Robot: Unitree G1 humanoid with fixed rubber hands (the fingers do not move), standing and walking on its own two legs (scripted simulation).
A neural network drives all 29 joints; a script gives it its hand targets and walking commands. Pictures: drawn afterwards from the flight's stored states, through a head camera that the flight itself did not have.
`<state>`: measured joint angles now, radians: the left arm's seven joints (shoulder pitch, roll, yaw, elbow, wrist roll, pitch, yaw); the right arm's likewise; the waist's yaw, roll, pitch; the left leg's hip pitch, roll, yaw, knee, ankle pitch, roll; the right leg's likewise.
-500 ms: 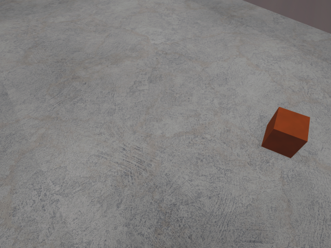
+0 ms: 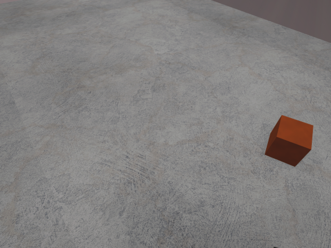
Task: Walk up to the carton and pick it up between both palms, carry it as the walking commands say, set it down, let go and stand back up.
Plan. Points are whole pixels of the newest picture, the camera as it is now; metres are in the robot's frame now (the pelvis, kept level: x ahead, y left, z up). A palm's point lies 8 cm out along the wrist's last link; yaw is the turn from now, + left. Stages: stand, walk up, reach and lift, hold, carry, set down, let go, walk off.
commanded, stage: walk up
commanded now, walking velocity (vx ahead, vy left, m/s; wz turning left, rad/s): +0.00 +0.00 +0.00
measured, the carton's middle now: (288, 140) +0.92 -0.89 -0.67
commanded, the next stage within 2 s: none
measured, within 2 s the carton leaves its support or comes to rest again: neither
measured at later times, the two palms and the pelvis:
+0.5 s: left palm (83, 232) +0.19 +0.22 -0.10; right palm out of the picture +0.03 -0.44 -0.12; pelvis +0.03 -0.07 -0.04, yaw -12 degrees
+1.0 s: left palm (163, 158) +0.42 +0.01 -0.11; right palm out of the picture +0.03 -0.52 -0.10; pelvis +0.16 -0.20 -0.04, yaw -28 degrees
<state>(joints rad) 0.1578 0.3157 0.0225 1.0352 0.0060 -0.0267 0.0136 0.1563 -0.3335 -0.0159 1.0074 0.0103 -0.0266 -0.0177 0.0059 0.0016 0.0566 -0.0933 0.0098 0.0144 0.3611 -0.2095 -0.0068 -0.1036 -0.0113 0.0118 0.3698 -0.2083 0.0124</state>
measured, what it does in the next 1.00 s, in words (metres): steps to the right, turning right: right foot, then left foot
